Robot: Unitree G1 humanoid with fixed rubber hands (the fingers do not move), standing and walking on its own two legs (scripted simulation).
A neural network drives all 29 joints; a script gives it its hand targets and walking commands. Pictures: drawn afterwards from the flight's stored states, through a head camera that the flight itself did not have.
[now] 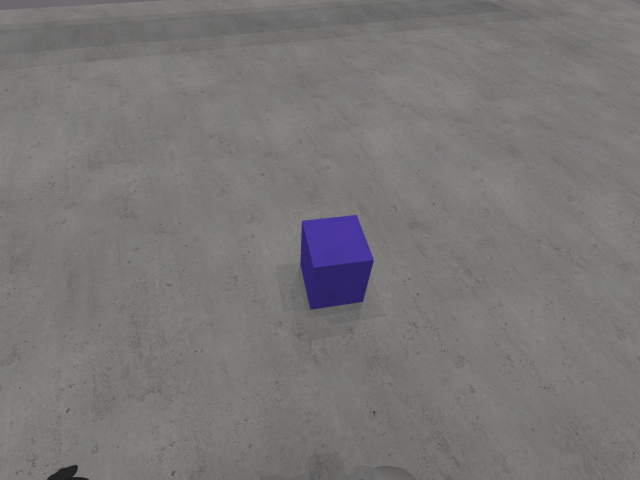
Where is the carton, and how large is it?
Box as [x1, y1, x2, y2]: [300, 215, 373, 309]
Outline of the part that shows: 356,215 302,221 300,264 310,309 362,301 373,259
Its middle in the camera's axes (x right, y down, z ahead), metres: +0.05 +0.09 +1.40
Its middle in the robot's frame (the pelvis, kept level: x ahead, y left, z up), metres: +0.92 -0.07 -0.63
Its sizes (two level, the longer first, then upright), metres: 0.210 0.200 0.250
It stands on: the floor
